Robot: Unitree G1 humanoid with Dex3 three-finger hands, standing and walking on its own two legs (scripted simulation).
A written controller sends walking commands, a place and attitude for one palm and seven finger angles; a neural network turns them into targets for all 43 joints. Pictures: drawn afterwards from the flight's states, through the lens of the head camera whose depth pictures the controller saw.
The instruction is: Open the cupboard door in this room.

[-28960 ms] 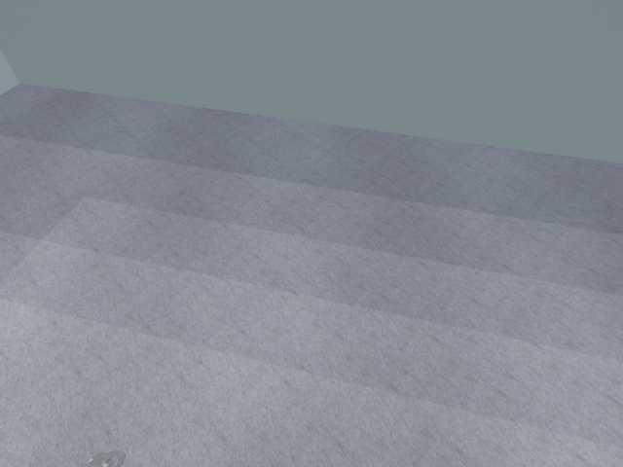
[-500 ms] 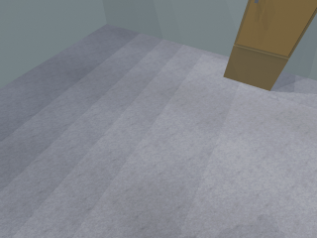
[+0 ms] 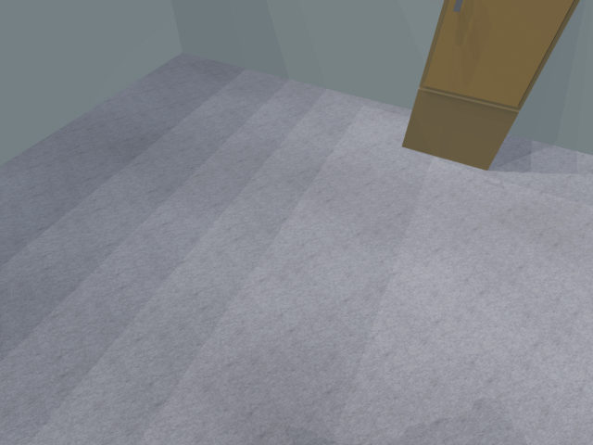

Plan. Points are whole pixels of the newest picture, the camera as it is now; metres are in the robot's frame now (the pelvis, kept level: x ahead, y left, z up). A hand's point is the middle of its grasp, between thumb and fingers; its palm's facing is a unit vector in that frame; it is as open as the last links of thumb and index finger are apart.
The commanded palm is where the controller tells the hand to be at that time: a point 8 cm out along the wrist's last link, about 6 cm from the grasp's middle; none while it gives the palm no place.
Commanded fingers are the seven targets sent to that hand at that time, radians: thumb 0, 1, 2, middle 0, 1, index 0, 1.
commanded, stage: stand and wait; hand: left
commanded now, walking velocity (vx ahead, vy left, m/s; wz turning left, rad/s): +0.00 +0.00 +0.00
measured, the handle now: out of the picture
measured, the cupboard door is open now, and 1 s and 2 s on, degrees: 0 0 0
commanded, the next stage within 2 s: turn or walk to find it in 0.26 s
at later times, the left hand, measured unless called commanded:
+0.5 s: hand out of the picture +0.07 +0.26 -0.16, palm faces +0.01 -0.94 -0.34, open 7.4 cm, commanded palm none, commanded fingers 0.00 0.90 0.90 -0.20 -0.30 -0.20 -0.30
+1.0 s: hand out of the picture +0.05 +0.26 -0.16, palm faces +0.01 -0.94 -0.34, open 7.4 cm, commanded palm none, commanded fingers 0.00 0.90 0.90 -0.20 -0.30 -0.20 -0.30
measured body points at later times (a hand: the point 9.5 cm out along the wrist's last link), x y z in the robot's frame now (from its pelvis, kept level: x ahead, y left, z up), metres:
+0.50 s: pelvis +0.00 +0.01 +0.00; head +0.02 +0.01 +0.45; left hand +0.07 +0.31 -0.14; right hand +0.09 -0.29 -0.14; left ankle -0.01 +0.12 -0.75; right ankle -0.02 -0.10 -0.75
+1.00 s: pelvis +0.00 +0.01 +0.00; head +0.01 +0.01 +0.45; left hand +0.05 +0.31 -0.14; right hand +0.09 -0.29 -0.13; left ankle -0.01 +0.12 -0.75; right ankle -0.02 -0.10 -0.75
